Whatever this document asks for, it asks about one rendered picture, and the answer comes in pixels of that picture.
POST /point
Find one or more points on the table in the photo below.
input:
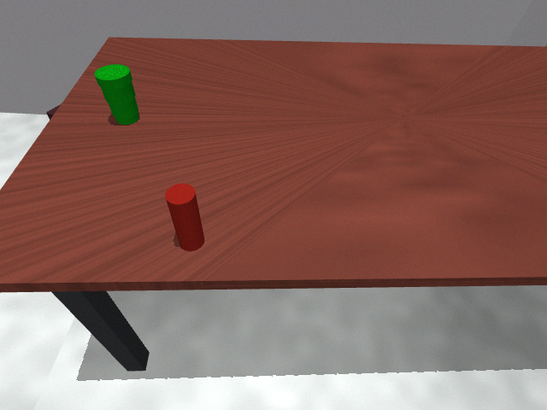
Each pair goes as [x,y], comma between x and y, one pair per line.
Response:
[315,165]

